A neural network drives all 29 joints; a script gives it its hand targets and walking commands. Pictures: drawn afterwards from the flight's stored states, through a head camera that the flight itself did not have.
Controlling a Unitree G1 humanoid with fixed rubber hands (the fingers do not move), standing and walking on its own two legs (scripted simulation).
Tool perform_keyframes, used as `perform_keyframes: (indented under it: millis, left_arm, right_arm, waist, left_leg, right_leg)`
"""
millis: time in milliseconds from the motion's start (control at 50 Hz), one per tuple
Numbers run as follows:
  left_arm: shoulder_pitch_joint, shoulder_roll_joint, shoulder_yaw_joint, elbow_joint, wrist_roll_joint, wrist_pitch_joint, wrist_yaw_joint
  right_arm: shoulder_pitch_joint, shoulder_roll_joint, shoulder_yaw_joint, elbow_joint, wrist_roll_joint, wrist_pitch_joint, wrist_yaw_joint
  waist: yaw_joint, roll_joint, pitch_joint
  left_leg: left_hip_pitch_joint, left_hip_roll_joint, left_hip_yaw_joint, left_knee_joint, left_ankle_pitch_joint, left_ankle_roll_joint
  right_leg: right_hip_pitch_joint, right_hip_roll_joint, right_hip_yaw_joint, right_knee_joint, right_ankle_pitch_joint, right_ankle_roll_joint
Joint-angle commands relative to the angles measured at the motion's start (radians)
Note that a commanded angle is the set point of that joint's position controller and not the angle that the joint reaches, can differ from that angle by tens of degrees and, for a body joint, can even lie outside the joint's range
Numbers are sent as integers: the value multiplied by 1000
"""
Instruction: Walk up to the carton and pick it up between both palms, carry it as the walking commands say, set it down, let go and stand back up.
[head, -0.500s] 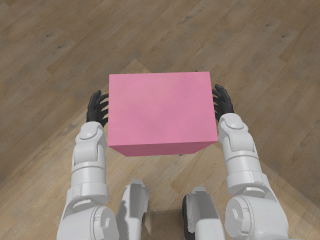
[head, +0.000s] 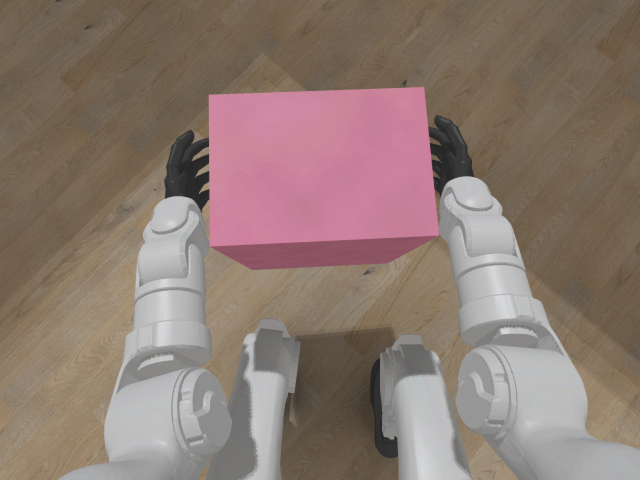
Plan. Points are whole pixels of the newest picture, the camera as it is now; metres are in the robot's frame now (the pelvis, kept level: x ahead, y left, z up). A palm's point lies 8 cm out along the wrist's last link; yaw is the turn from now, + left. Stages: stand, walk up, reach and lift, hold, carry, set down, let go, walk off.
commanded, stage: set down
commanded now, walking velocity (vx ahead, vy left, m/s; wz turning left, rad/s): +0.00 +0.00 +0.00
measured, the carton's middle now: (319, 198) +0.47 +0.06 -0.16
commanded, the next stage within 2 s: none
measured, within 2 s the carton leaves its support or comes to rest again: neither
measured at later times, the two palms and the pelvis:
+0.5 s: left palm (208, 203) +0.45 +0.22 -0.17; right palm (430, 187) +0.50 -0.10 -0.17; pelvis -0.02 +0.01 -0.07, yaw +0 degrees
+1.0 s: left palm (225, 207) +0.47 +0.22 -0.26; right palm (414, 189) +0.53 -0.10 -0.27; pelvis -0.02 +0.01 -0.13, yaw +0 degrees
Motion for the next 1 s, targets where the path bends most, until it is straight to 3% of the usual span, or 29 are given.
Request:
perform_keyframes:
  millis: [0,500,980]
  left_arm:
    - [-651,-900,-550,24,-130,0,-221]
    - [-871,-834,-524,24,-159,2,-204]
    - [-1015,-722,-530,52,-211,-54,-189]
  right_arm:
    - [-610,970,459,-24,118,-37,198]
    - [-813,883,432,13,146,-36,202]
    - [-961,779,475,68,227,-87,169]
  waist:
    - [37,-20,-940]
    - [44,-16,-987]
    - [59,-32,-927]
  left_leg:
    - [570,-130,146,-77,256,6]
    - [437,-116,166,128,234,4]
    - [333,-89,182,330,267,3]
  right_leg:
    - [434,119,-80,-144,187,0]
    - [220,116,-113,72,143,-4]
    - [150,99,-115,276,182,0]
